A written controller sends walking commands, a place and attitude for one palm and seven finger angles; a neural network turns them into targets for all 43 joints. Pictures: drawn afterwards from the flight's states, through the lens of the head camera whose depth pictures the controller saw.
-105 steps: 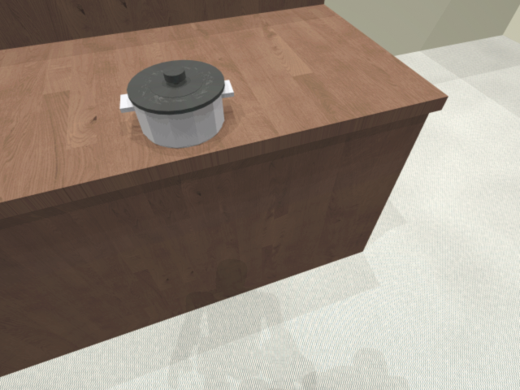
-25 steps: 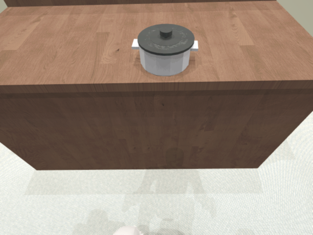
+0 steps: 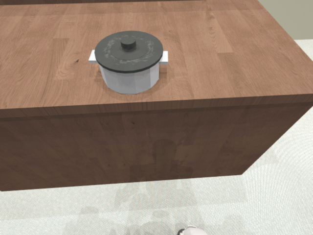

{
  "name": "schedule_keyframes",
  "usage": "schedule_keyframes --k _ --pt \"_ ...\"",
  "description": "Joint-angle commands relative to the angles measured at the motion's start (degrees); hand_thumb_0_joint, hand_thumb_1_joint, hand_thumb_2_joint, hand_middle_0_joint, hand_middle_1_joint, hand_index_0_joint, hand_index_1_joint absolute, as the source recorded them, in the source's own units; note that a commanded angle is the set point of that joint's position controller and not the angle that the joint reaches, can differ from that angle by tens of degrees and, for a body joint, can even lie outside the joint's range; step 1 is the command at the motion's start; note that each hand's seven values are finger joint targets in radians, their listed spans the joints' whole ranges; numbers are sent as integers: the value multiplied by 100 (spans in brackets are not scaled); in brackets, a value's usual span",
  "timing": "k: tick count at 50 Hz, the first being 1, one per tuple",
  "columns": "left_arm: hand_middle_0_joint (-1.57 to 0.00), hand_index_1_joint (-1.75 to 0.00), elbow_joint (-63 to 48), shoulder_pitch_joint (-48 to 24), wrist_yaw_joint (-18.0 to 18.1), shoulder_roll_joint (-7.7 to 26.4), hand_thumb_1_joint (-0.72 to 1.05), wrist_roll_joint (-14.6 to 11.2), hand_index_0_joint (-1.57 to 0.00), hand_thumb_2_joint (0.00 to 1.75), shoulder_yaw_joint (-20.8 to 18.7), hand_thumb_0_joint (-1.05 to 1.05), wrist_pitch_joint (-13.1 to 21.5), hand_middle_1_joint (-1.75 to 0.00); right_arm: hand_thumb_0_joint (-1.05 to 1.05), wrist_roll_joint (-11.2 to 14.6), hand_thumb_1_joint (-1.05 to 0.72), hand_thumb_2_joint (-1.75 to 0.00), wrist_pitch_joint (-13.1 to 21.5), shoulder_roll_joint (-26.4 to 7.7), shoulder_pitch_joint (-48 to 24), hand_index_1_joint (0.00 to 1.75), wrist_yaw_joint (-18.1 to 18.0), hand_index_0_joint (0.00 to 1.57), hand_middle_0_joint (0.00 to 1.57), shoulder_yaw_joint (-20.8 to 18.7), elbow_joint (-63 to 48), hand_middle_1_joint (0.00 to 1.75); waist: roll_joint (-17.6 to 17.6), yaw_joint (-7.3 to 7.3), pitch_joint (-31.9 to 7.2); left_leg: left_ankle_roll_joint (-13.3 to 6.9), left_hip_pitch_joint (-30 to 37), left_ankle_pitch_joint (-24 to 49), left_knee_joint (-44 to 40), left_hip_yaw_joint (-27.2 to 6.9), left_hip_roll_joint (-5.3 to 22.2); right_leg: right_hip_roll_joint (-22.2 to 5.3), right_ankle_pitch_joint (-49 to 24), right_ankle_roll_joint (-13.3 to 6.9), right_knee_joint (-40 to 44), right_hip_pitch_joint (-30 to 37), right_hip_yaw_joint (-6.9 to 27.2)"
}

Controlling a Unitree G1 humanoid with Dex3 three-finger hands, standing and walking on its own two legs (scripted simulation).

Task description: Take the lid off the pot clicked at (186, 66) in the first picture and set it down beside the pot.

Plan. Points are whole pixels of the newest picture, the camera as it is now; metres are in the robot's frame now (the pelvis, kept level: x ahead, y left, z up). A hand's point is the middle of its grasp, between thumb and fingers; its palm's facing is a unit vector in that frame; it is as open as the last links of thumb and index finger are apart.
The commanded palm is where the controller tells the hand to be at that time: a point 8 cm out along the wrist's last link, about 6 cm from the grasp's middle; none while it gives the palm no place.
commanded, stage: take the last steps up to it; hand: left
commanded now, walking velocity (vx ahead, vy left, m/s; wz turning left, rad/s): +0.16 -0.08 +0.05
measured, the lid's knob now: (128, 42) +0.57 +0.09 +0.17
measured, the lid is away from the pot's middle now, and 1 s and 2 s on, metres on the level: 0.00 0.00 0.00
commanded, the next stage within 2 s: come to a stop and stand still in 0.04 s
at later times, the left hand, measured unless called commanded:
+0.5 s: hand out of the picture +0.14 +0.15 -0.15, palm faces +0.09 -0.96 -0.26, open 7.3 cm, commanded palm none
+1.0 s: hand out of the picture +0.03 +0.16 -0.16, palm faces +0.09 -0.97 -0.23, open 7.4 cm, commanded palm none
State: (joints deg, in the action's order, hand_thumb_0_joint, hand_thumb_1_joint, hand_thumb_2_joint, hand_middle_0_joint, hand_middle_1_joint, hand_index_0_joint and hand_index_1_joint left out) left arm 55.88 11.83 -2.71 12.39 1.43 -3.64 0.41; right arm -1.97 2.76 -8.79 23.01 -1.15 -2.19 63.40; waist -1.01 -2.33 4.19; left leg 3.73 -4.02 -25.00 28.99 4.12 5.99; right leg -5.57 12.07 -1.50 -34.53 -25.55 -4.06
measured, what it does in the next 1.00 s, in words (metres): steps on the spot: left foot, then right foot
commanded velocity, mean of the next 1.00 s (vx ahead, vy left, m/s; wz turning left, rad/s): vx -0.06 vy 0.07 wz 0.01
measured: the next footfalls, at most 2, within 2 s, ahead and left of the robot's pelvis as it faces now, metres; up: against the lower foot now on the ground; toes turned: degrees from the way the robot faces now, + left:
left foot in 0.28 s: +0.16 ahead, +0.06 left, +0.00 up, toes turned +5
right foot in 0.58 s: +0.10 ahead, -0.19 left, +0.00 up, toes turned +0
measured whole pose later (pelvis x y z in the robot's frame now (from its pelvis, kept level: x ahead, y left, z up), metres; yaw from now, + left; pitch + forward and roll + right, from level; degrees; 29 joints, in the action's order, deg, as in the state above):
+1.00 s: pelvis +0.04 -0.04 +0.01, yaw +1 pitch -1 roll +0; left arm 56.2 19.5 1.7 11.9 1.7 -2.2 -2.0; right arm -0.5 -1.5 -13.3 8.8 0.1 -2.7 55.6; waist -1.6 2.8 3.6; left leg 0.9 -12.5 -16.3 29.8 -0.2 0.1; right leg -3.9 15.2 2.8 -31.6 -15.5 0.2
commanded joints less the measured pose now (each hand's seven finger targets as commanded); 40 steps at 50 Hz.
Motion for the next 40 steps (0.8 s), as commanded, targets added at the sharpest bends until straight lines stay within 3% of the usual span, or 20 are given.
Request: schedule_keyframes --k 1,2,3,5,9,12,14,15,16,17,20,22,24,27,28,29,30,32,34,40 --pt "-20 -30 291 2039 258 1332 90 -62 -20 90 -307 0 109 -30 0 148 -90 -90 -49 -631 -337 30 -29 20 20 -134 -561 30 -1634 981 -1153 -572 -3166 -1268 4195 -248 -361 -1672 1001 -1122 2058 2981 2991" --pt "-20 -30 179 1494 300 1083 90 -45 -20 90 -256 0 100 -30 0 137 -90 -90 -31 -585 -491 30 -20 20 20 -160 -578 30 -1532 767 -915 -619 -3314 -845 4589 -387 -202 -1496 1271 -1174 2081 2507 2846" --pt "-20 -30 25 953 357 783 90 -42 -20 90 -189 0 104 -30 0 99 -90 -90 -37 -625 -481 30 -5 20 20 -164 -568 30 -1123 519 -702 -592 -3223 -466 4521 -445 3 -1383 1095 -1177 1977 2124 2315" --pt "-20 -30 -156 400 435 519 90 0 -20 90 -99 0 144 -30 0 72 -90 -90 -135 -421 -306 30 28 20 20 -146 -475 30 -415 185 -660 -455 -2508 -232 3743 -322 60 -1196 67 -1053 1860 1375 1397" --pt "-20 -30 -91 267 462 409 90 14 -20 90 15 0 155 -30 0 107 -90 -90 -155 -41 -307 30 6 20 20 16 -411 30 -435 136 -326 -278 -1634 150 1703 15 -215 -977 -1672 -1005 1717 893 859" --pt "-20 -30 -75 185 492 381 90 -107 -20 90 78 0 86 -30 0 150 -90 -90 -146 -101 -145 30 -42 20 20 82 -271 30 -175 60 -489 -218 -583 1822 -194 -9 -333 -584 -2130 -555 1067 1036 451" --pt "-20 -30 -111 465 513 276 90 -131 -20 90 73 0 -9 -30 0 151 -90 -90 -144 -641 -516 30 -82 20 20 -42 -492 30 418 268 -507 -581 -327 4100 -461 -716 419 -231 -1432 -84 646 917 336" --pt "-20 -30 -169 531 548 248 90 -104 -20 90 88 0 -70 -30 0 158 -90 -90 -205 -828 -707 30 -88 20 20 -91 -627 30 603 317 -341 -814 -498 4664 -444 -930 699 -3 -591 47 563 938 202" --pt "-20 -30 -188 533 565 256 90 -97 -20 90 83 0 -117 -30 0 158 -90 -90 -220 -860 -867 30 -116 20 20 -102 -663 30 1325 331 -275 -1052 -620 5308 -614 -1182 882 133 123 171 232 980 56" --pt "-20 -30 -181 568 574 353 90 -103 -20 90 60 0 -139 -30 0 155 -90 -90 -248 -848 -929 30 -139 20 20 -108 -707 30 1599 326 -335 -1255 -545 5975 -734 -1324 1012 199 939 198 -287 955 100" --pt "-20 -30 -224 540 582 423 90 -119 -20 90 -20 0 -210 -30 0 92 -90 -90 -349 -999 -1108 30 -167 20 20 -205 -947 30 1082 269 -603 -1677 -31 6509 -642 -1408 1240 327 2155 172 -1675 333 474" --pt "-20 -30 -307 516 581 364 90 -116 -20 90 -71 0 -217 -30 0 61 -90 -90 -405 -1106 -1254 30 -153 20 20 -276 -1086 30 716 254 -855 -1674 189 6367 -461 -1287 1208 337 2075 198 -1854 185 625" --pt "-20 -30 -353 631 565 308 90 -114 -20 90 -82 0 -203 -30 0 55 -90 -90 -424 -1156 -1442 30 -123 20 20 -328 -1189 30 695 298 -1139 -1521 310 5989 -329 -1077 1112 290 1831 226 -1357 362 583" --pt "-20 -30 -328 930 531 397 90 -42 -20 90 -78 0 -122 -30 0 123 -90 -90 -443 -1083 -1620 30 -52 20 20 -354 -1240 30 250 454 -1150 -989 34 4406 255 -719 568 250 111 324 814 1073 344" --pt "-20 -30 -346 883 551 695 90 4 -20 90 -97 0 -75 -30 0 172 -90 -90 -448 -874 -1601 30 -17 20 20 -339 -1287 30 -499 402 -942 -626 -735 2947 672 -460 61 -266 -1614 178 1264 1480 1138" --pt "-20 -30 -393 827 555 1107 90 54 -20 90 -174 0 -49 -30 0 180 -90 -90 -478 -614 -1541 30 29 20 20 -317 -1375 30 -1501 377 -638 -301 -1794 525 1160 -41 -644 -1390 -2930 -375 1399 1777 2276" --pt "-20 -30 -431 999 535 1237 90 40 -20 90 -164 0 -53 -30 0 147 -90 -90 -559 -646 -1824 30 23 20 20 -319 -1453 30 -1051 605 -491 -250 -1987 -848 2053 -353 -814 -1923 -3483 -930 1478 1471 2472" --pt "-20 -30 -353 899 583 1028 90 27 -20 90 -136 0 -24 -30 0 106 -90 -90 -642 -679 -1939 30 10 20 20 -317 -1381 30 -1248 500 -313 -250 -2566 -670 3205 -834 -792 -1512 -3868 -1026 1217 1701 2314" --pt "-20 -30 -404 869 615 950 90 20 -20 90 -121 0 -6 -30 0 112 -90 -90 -618 -777 -1836 30 63 20 20 -316 -1287 30 -861 472 -386 -173 -2895 -179 3739 -828 -775 -1285 -4094 -992 1008 2167 1888" --pt "-20 -30 -408 1157 635 1103 90 45 -20 90 -153 0 1 -30 0 135 -90 -90 -590 -744 -1970 30 127 20 20 -211 -1403 30 -867 633 -606 -80 -2774 22 3083 -667 -687 -1303 -2783 -1011 1186 2407 1864"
